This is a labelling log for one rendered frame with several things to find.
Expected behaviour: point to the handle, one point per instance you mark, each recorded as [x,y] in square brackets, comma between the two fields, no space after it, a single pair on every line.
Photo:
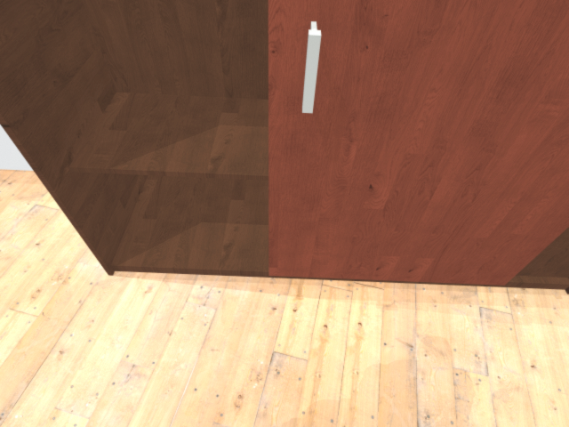
[314,40]

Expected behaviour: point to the wardrobe door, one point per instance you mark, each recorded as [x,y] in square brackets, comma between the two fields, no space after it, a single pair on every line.
[553,261]
[438,146]

